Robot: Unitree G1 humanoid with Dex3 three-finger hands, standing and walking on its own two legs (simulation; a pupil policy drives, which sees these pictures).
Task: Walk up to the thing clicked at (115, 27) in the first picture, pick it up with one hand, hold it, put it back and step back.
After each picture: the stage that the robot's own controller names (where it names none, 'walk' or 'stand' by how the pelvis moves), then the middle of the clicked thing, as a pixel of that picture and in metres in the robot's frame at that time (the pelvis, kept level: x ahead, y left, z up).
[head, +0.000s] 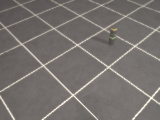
stand; (112, 35) +1.54 -0.31 -0.66
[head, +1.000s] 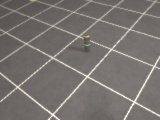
walk; (87, 42) +1.44 +0.12 -0.63
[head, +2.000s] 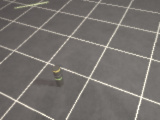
walk; (58, 76) +0.90 +0.32 -0.65
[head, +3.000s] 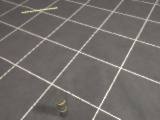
walk; (62, 106) +0.58 +0.24 -0.63
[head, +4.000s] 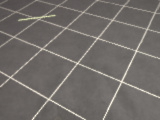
stand; out of the picture +0.45 +0.22 -0.64
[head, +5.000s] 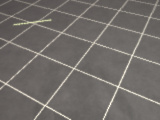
stand; out of the picture +0.42 +0.23 -0.65
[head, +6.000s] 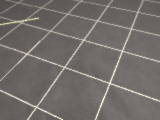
stand; out of the picture +0.38 +0.26 -0.64
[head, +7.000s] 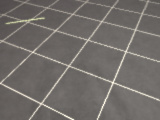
stand; out of the picture +0.42 +0.24 -0.66
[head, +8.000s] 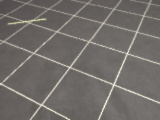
stand; out of the picture +0.42 +0.24 -0.66
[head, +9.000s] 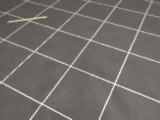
go down; out of the picture +0.41 +0.23 -0.66
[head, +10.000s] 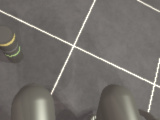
go down; (10, 47) +0.48 +0.29 -0.25
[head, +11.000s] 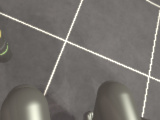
close in; out of the picture +0.46 +0.31 -0.23
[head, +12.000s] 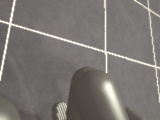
close in; out of the picture +0.43 +0.36 -0.16
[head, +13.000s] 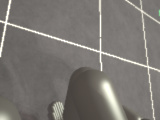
lift; out of the picture +0.44 +0.37 -0.16
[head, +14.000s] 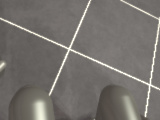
lift; out of the picture +0.38 +0.31 -0.04
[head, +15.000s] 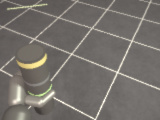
hold; (38, 84) +0.33 +0.16 +0.09
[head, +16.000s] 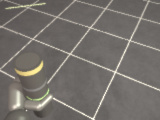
hold; (36, 89) +0.32 +0.17 +0.05
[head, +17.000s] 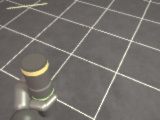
crouch; (41, 89) +0.33 +0.16 +0.05
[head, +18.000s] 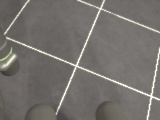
crouch; out of the picture +0.45 +0.26 -0.03
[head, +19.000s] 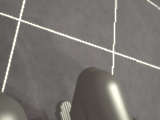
lower; out of the picture +0.43 +0.36 -0.17
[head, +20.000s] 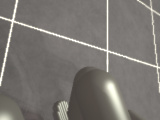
lower; out of the picture +0.44 +0.37 -0.16
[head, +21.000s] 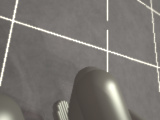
lower; out of the picture +0.44 +0.37 -0.16
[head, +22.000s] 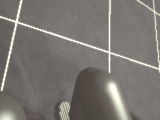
lower; out of the picture +0.44 +0.37 -0.15
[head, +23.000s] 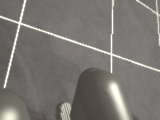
loosen; out of the picture +0.44 +0.35 -0.15
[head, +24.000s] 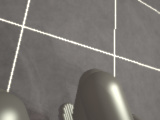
withdraw; out of the picture +0.44 +0.34 -0.17
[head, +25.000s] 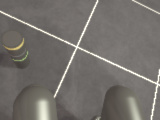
walk; (18, 52) +0.47 +0.29 -0.23
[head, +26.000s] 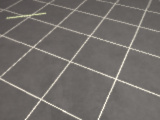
stand; out of the picture +0.42 +0.21 -0.59
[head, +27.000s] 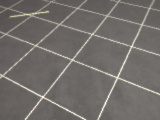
stand; out of the picture +0.42 +0.22 -0.60
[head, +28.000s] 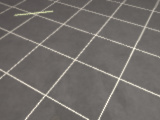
stand; out of the picture +0.43 +0.21 -0.61
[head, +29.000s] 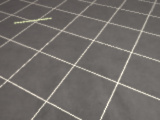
walk; out of the picture +0.43 +0.22 -0.66
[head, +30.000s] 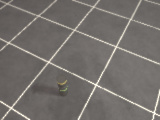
walk; (62, 86) +0.63 +0.18 -0.63
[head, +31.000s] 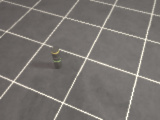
walk; (56, 58) +0.94 +0.30 -0.62
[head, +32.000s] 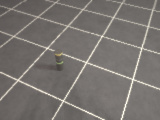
stand; (59, 60) +1.07 +0.26 -0.64
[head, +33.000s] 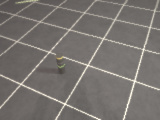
stand; (60, 64) +1.07 +0.28 -0.66
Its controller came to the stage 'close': yes
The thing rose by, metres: 0.69
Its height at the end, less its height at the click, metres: +0.00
